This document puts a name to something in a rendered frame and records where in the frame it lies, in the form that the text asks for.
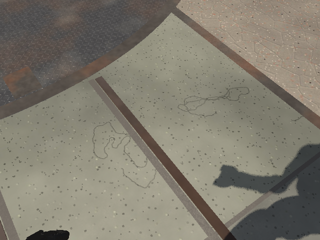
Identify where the robot left hand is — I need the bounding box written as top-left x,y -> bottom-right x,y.
26,230 -> 70,240

